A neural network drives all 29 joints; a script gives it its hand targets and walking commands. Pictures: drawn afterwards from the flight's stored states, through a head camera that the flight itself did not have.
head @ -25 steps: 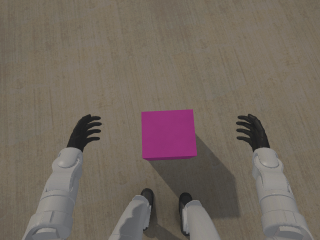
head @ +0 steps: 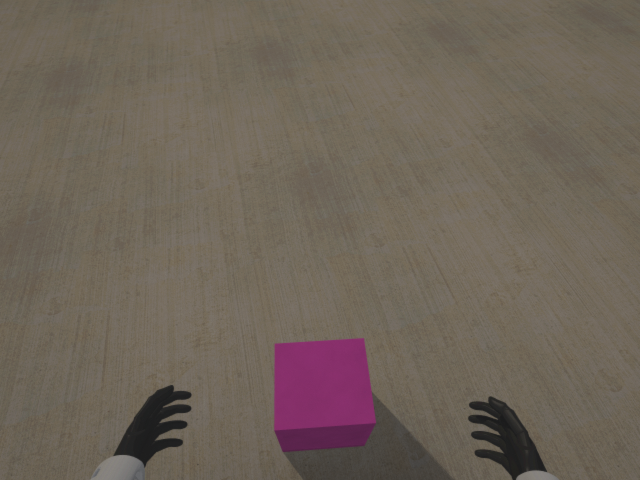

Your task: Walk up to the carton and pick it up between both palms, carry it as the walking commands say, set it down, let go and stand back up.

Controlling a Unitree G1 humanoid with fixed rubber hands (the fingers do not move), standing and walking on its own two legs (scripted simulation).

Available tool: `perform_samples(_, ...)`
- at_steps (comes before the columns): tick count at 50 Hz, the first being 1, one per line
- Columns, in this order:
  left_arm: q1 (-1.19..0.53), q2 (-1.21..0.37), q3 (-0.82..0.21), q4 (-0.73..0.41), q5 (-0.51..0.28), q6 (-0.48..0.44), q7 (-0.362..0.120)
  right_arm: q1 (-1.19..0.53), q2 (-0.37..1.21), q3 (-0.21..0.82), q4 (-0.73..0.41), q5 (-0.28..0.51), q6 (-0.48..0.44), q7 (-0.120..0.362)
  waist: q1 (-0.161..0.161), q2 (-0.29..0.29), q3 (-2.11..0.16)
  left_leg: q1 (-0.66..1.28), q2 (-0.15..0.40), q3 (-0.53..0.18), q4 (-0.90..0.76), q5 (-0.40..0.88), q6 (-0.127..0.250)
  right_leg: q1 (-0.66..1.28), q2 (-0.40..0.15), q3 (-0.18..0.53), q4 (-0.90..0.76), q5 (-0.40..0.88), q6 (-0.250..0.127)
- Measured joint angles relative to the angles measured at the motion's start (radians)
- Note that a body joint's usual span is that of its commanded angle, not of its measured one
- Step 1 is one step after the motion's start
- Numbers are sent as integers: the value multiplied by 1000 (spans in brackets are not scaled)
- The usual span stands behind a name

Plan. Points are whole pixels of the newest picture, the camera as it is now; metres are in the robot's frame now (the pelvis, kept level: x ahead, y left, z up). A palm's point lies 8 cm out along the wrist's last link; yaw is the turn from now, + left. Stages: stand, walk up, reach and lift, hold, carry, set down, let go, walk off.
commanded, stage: let go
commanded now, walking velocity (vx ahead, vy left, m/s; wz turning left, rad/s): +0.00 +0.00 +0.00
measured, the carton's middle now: (321, 397) +0.39 +0.01 -0.64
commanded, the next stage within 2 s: stand in 0.36 s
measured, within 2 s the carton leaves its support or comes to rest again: neither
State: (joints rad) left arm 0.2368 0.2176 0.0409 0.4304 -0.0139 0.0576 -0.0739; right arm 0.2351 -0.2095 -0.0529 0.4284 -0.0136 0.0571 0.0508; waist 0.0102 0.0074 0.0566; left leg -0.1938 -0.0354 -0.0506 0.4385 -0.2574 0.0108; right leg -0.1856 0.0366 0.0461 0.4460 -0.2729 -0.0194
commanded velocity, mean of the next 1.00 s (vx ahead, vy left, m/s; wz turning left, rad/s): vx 0.00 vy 0.00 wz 0.00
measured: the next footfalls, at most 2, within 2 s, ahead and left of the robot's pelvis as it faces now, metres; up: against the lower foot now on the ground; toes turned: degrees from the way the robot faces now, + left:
none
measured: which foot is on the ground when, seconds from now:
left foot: down 0.00-1.00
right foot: down 0.00-1.00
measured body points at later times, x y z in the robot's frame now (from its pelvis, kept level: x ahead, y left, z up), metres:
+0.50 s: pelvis +0.00 +0.01 +0.00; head +0.00 +0.01 +0.45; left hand +0.16 +0.28 -0.09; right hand +0.16 -0.26 -0.09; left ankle -0.02 +0.11 -0.74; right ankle -0.02 -0.11 -0.74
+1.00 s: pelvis +0.01 +0.01 +0.00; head +0.01 +0.02 +0.45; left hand +0.14 +0.31 -0.11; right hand +0.13 -0.29 -0.10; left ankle -0.02 +0.11 -0.74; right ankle -0.02 -0.11 -0.74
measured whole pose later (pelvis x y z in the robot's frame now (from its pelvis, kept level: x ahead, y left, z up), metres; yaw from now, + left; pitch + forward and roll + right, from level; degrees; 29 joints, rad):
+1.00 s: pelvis +0.01 +0.01 +0.00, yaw +0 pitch -1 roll +0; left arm 0.16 0.35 0.02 0.85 0.03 0.00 0.03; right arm 0.17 -0.35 -0.02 0.84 -0.03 0.00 -0.03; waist 0.00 -0.02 0.00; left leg -0.13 -0.04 -0.03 0.42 -0.27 0.03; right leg -0.11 0.02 0.04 0.40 -0.27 0.00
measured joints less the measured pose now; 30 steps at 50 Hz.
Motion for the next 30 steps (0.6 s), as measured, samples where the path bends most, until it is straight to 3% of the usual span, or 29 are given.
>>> perform_samples(12, -48, 1, -7, 0, 31, 95, -6, -14, 7, 4, -5, -6, 87, 16, -2, -10, 69, 129, 0, 9, 3, -14, 2, 125, -2, 2, 8, -15, 0)
perform_samples(18, -34, -1, -10, -16, 21, 143, 23, -15, 5, 8, 6, 4, 73, -1, -3, -4, 60, 115, -3, 6, 22, -22, 5, 118, -6, -6, 17, -20, 4)
perform_samples(23, -37, 50, -11, 110, 49, 46, 78, -33, -43, 21, 147, -27, 11, -51, 0, -14, -11, 41, -1, 6, 53, -35, 4, 49, -4, -8, 38, -29, 7)
perform_samples(30, -34, 112, 5, 239, 54, -19, 88, -45, -113, 6, 262, -24, -31, -66, -5, -24, -46, 20, 3, 11, 47, -38, 8, 33, -2, -5, 18, -22, 10)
